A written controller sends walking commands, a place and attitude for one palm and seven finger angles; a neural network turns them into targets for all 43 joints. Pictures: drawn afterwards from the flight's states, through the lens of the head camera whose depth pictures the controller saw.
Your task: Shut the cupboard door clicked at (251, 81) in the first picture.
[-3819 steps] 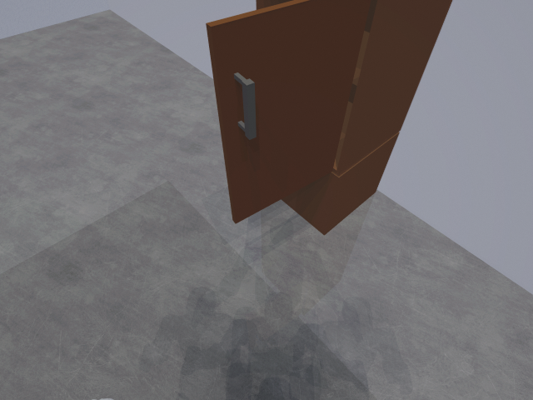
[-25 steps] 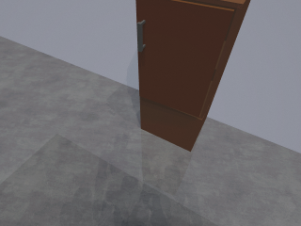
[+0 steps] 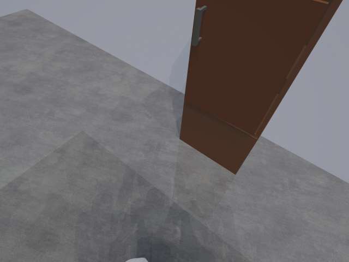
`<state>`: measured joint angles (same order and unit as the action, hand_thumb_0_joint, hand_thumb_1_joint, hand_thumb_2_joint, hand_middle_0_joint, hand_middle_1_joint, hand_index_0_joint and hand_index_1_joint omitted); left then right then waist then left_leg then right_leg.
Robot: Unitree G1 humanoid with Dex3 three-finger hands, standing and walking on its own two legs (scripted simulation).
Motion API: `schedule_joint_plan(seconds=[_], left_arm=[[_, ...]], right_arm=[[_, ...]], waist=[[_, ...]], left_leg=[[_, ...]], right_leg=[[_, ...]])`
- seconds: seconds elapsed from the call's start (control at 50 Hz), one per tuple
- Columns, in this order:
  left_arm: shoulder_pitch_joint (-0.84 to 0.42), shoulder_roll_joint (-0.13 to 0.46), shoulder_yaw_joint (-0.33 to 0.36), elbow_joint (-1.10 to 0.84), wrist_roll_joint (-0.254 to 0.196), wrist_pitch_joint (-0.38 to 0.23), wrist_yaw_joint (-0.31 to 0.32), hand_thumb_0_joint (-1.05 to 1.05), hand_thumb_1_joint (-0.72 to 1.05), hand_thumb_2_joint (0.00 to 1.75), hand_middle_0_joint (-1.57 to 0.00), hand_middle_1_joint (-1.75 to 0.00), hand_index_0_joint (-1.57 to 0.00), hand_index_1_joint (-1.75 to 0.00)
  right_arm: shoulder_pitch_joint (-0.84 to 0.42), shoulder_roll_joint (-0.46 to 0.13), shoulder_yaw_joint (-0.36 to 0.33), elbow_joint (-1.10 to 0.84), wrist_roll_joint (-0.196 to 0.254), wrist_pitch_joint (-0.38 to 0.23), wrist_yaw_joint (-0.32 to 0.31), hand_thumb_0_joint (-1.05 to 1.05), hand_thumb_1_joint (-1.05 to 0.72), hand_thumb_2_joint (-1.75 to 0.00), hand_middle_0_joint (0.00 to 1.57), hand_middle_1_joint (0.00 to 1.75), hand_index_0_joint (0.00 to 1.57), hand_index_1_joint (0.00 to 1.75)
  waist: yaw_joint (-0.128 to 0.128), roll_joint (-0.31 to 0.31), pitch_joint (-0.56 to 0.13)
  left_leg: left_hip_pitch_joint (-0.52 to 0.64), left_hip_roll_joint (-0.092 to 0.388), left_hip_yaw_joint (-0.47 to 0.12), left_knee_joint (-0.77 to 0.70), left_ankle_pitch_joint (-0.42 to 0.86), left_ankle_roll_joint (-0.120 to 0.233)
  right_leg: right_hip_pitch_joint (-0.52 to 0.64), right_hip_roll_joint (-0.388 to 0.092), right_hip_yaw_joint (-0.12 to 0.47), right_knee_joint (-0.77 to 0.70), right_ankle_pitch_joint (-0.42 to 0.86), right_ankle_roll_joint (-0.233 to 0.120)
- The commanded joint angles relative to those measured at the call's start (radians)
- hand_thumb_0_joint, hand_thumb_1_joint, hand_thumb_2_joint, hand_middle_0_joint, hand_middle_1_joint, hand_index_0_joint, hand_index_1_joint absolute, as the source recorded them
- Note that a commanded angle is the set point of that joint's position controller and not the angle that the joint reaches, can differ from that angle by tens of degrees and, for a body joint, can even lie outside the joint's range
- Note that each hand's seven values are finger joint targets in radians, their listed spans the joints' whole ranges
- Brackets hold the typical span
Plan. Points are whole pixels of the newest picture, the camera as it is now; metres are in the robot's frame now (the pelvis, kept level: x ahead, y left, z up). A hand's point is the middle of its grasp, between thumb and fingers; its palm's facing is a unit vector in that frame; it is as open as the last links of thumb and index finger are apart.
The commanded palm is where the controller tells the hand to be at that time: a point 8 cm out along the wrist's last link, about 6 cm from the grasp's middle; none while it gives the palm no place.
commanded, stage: walk to a spot facing it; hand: left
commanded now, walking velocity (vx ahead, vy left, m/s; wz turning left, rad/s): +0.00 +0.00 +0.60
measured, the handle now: (199, 26) +0.90 -0.07 +0.10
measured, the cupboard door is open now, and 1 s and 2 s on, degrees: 3 3 3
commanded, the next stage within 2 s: turn to face it in 1.54 s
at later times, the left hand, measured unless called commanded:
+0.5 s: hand out of the picture +0.01 +0.19 -0.13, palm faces +0.28 -0.91 -0.31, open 7.4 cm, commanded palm none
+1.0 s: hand out of the picture -0.06 +0.19 -0.14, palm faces +0.59 -0.75 -0.30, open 7.4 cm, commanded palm none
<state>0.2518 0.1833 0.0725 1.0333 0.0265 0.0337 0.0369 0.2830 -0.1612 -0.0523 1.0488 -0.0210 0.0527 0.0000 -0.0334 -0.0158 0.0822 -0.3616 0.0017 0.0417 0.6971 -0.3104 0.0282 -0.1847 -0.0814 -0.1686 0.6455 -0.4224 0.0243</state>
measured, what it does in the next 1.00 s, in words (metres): steps on the spot, turning left: right foot, then left foot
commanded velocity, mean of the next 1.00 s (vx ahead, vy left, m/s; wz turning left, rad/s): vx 0.07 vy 0.00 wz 0.60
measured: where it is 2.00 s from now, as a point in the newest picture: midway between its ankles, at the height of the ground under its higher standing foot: outside the picture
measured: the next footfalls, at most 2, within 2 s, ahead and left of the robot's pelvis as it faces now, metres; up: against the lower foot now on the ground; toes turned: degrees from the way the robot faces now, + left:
right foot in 0.38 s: +0.04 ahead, -0.17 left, +0.00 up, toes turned +15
left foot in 0.70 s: -0.03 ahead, +0.10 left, +0.00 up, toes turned +30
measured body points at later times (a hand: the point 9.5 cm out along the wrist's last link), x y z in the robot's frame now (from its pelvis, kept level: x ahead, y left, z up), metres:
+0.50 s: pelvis -0.02 -0.04 +0.02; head +0.03 -0.05 +0.46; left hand +0.00 +0.23 -0.11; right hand +0.12 -0.29 -0.13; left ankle -0.03 +0.07 -0.65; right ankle +0.00 -0.18 -0.72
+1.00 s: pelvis +0.01 -0.04 +0.00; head +0.04 -0.03 +0.45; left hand -0.09 +0.23 -0.12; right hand +0.22 -0.20 -0.14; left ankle -0.06 +0.08 -0.71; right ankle +0.10 -0.13 -0.72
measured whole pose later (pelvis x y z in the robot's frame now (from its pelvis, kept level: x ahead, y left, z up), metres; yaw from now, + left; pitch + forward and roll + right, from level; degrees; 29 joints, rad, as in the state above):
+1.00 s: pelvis +0.01 -0.04 +0.00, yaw +37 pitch +0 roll +0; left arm 0.24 0.25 0.07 0.85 0.03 0.01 -0.01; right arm 0.21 -0.23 -0.06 0.91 -0.03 0.06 0.01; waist -0.01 0.02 0.05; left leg -0.35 -0.03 -0.10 0.72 -0.43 0.00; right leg -0.33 -0.05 -0.07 0.63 -0.35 0.03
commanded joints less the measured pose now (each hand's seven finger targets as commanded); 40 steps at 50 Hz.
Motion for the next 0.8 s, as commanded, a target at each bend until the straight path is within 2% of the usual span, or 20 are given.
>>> schedule_joint_plan(seconds=[0.0,0.04,0.1,0.22,0.3,0.32,0.34,0.36,0.38,0.4,0.44,0.5,0.56,0.6,0.62,0.64,0.66,0.68,0.7,0.78], left_arm=[[-0.03,0.116,0.016,-0.126,-0.007,0.002,0.009,0.0,0.9,0.9,-0.2,-0.3,-0.2,-0.3],[-0.065,0.127,0.028,-0.137,-0.003,0.007,0.0,0.0,0.9,0.9,-0.2,-0.3,-0.2,-0.3],[-0.061,0.125,0.024,-0.145,-0.001,-0.006,-0.016,0.0,0.9,0.9,-0.2,-0.3,-0.2,-0.3],[-0.077,0.117,0.016,-0.193,-0.006,-0.001,-0.013,0.0,0.9,0.9,-0.2,-0.3,-0.2,-0.3],[0.035,0.153,0.023,-0.18,-0.008,-0.003,-0.009,0.0,0.9,0.9,-0.2,-0.3,-0.2,-0.3],[0.08,0.175,0.034,-0.172,-0.007,-0.006,-0.005,0.0,0.9,0.9,-0.2,-0.3,-0.2,-0.3],[0.096,0.245,0.049,-0.179,0.008,-0.014,0.001,0.0,0.9,0.9,-0.2,-0.3,-0.2,-0.3],[0.026,0.303,0.051,-0.207,0.017,-0.015,0.006,0.0,0.9,0.9,-0.2,-0.3,-0.2,-0.3],[-0.075,0.27,0.033,-0.232,0.006,-0.016,0.01,0.0,0.9,0.9,-0.2,-0.3,-0.2,-0.3],[-0.162,0.245,0.028,-0.261,0.006,-0.017,0.011,0.0,0.9,0.9,-0.2,-0.3,-0.2,-0.3],[-0.167,0.197,0.019,-0.257,0.003,-0.028,0.008,0.0,0.9,0.9,-0.2,-0.3,-0.2,-0.3],[-0.07,0.211,0.025,-0.232,0.004,-0.035,0.009,0.0,0.9,0.9,-0.2,-0.3,-0.2,-0.3],[0.029,0.253,0.041,-0.21,0.008,-0.03,0.007,0.0,0.9,0.9,-0.2,-0.3,-0.2,-0.3],[0.05,0.268,0.046,-0.197,0.006,-0.029,0.001,0.0,0.9,0.9,-0.2,-0.3,-0.2,-0.3],[0.045,0.271,0.048,-0.2,0.0,-0.027,-0.002,0.0,0.9,0.9,-0.2,-0.3,-0.2,-0.3],[0.041,0.256,0.047,-0.207,-0.007,-0.024,-0.005,0.0,0.9,0.9,-0.2,-0.3,-0.2,-0.3],[0.056,0.189,0.035,-0.238,-0.014,-0.019,-0.011,0.0,0.9,0.9,-0.2,-0.3,-0.2,-0.3],[-0.027,0.139,0.005,-0.279,-0.012,-0.013,-0.01,0.0,0.9,0.9,-0.2,-0.3,-0.2,-0.3],[-0.082,0.167,0.007,-0.298,-0.005,-0.004,-0.005,0.0,0.9,0.9,-0.2,-0.3,-0.2,-0.3],[-0.082,0.152,0.018,-0.257,-0.009,-0.001,-0.018,0.0,0.9,0.9,-0.2,-0.3,-0.2,-0.3]], right_arm=[[0.145,-0.236,-0.038,-0.053,-0.016,-0.029,-0.025,0.0,-0.9,-0.9,0.2,0.3,0.2,0.3],[0.091,-0.221,-0.036,-0.077,-0.012,-0.031,-0.033,0.0,-0.9,-0.9,0.2,0.3,0.2,0.3],[0.007,-0.221,-0.034,-0.118,-0.012,-0.04,-0.035,0.0,-0.9,-0.9,0.2,0.3,0.2,0.3],[-0.016,-0.256,-0.057,-0.149,-0.016,-0.022,-0.026,0.0,-0.9,-0.9,0.2,0.3,0.2,0.3],[-0.09,-0.26,-0.067,-0.186,-0.011,-0.007,-0.015,0.0,-0.9,-0.9,0.2,0.3,0.2,0.3],[-0.113,-0.235,-0.069,-0.201,-0.003,-0.002,-0.011,0.0,-0.9,-0.9,0.2,0.3,0.2,0.3],[-0.11,-0.178,-0.068,-0.211,0.006,0.002,-0.005,0.0,-0.9,-0.9,0.2,0.3,0.2,0.3],[-0.112,-0.151,-0.066,-0.225,0.003,-0.004,-0.003,0.0,-0.9,-0.9,0.2,0.3,0.2,0.3],[-0.106,-0.201,-0.074,-0.217,-0.01,0.0,0.006,0.0,-0.9,-0.9,0.2,0.3,0.2,0.3],[-0.047,-0.177,-0.074,-0.219,-0.011,0.007,0.015,0.0,-0.9,-0.9,0.2,0.3,0.2,0.3],[-0.056,-0.178,-0.066,-0.2,-0.007,0.013,0.023,0.0,-0.9,-0.9,0.2,0.3,0.2,0.3],[-0.124,-0.157,-0.047,-0.237,0.005,0.005,0.029,0.0,-0.9,-0.9,0.2,0.3,0.2,0.3],[-0.183,-0.131,-0.027,-0.255,0.007,-0.006,0.03,0.0,-0.9,-0.9,0.2,0.3,0.2,0.3],[-0.162,-0.142,-0.025,-0.25,0.009,-0.014,0.03,0.0,-0.9,-0.9,0.2,0.3,0.2,0.3],[-0.121,-0.154,-0.027,-0.24,0.006,-0.016,0.028,0.0,-0.9,-0.9,0.2,0.3,0.2,0.3],[-0.051,-0.195,-0.038,-0.221,0.002,-0.024,0.028,0.0,-0.9,-0.9,0.2,0.3,0.2,0.3],[0.008,-0.307,-0.064,-0.212,-0.006,-0.033,0.02,0.0,-0.9,-0.9,0.2,0.3,0.2,0.3],[0.084,-0.367,-0.081,-0.189,0.003,-0.027,0.007,0.0,-0.9,-0.9,0.2,0.3,0.2,0.3],[0.104,-0.349,-0.075,-0.174,-0.001,-0.021,0.002,0.0,-0.9,-0.9,0.2,0.3,0.2,0.3],[-0.062,-0.271,-0.048,-0.211,-0.013,-0.028,-0.02,0.0,-0.9,-0.9,0.2,0.3,0.2,0.3]], waist=[[-0.042,0.31,-0.056],[-0.018,0.211,-0.062],[0.015,0.092,-0.109],[0.002,0.154,-0.143],[0.053,0.195,-0.142],[0.076,0.147,-0.137],[0.085,-0.074,-0.125],[0.08,-0.27,-0.064],[0.03,-0.165,-0.01],[-0.024,-0.083,-0.022],[-0.033,-0.186,-0.017],[0.014,-0.181,-0.054],[0.068,-0.192,-0.105],[0.064,-0.195,-0.122],[0.04,-0.176,-0.125],[0.0,-0.088,-0.17],[-0.028,0.214,-0.236],[-0.072,0.342,-0.249],[-0.078,0.209,-0.211],[-0.015,0.209,-0.126]], left_leg=[[0.184,0.331,-0.572,-0.401,0.482,0.166],[0.128,0.289,-0.529,-0.434,0.226,0.132],[0.15,0.217,-0.437,-0.411,0.185,0.134],[0.16,0.188,-0.462,-0.399,0.187,0.14],[0.014,0.098,-0.44,-0.36,0.113,0.078],[-0.103,0.05,-0.401,-0.318,0.012,0.034],[-0.249,-0.059,-0.278,-0.11,-0.139,-0.033],[-0.322,-0.138,-0.114,0.235,-0.233,-0.081],[-0.26,-0.059,-0.161,0.427,-0.22,-0.059],[-0.226,-0.054,-0.143,0.495,-0.181,-0.058],[-0.232,-0.004,-0.094,0.546,-0.101,-0.077],[-0.22,0.007,-0.029,0.356,-0.124,-0.089],[-0.135,-0.003,0.037,0.098,-0.143,-0.079],[-0.054,-0.02,0.068,-0.045,-0.086,-0.067],[0.038,-0.023,0.067,-0.138,0.005,-0.059],[0.212,0.005,0.014,-0.249,0.198,-0.041],[0.418,0.257,-0.309,-0.267,0.553,0.064],[0.443,0.404,-0.48,-0.284,0.915,0.197],[0.388,0.398,-0.401,-0.273,0.779,0.212],[0.227,0.236,-0.309,-0.303,0.402,0.14]], right_leg=[[-0.293,0.04,0.12,0.425,-0.226,-0.004],[-0.343,0.007,0.202,0.519,-0.088,-0.006],[-0.335,0.018,0.206,0.467,0.026,0.016],[-0.239,0.067,0.191,0.201,-0.027,0.024],[0.001,0.112,0.158,-0.113,0.069,0.011],[0.124,0.079,0.171,-0.246,0.122,-0.002],[0.193,-0.116,0.383,-0.408,-0.023,-0.067],[0.067,-0.373,0.637,-0.496,-0.07,-0.176],[-0.111,-0.376,0.546,-0.476,-0.042,-0.188],[-0.154,-0.338,0.459,-0.443,0.011,-0.192],[-0.08,-0.227,0.298,-0.346,0.273,-0.166],[0.081,-0.227,0.18,-0.239,0.634,-0.153],[0.182,-0.241,0.147,-0.147,0.788,-0.138],[0.182,-0.241,0.122,-0.085,0.811,-0.112],[0.125,-0.232,0.093,-0.034,0.777,-0.082],[0.013,-0.211,0.056,0.098,0.679,-0.036],[-0.255,-0.088,0.0,0.304,0.198,0.038],[-0.397,-0.022,0.077,0.464,-0.267,0.055],[-0.389,-0.046,0.152,0.515,-0.225,0.038],[-0.361,-0.029,0.171,0.436,-0.06,0.042]])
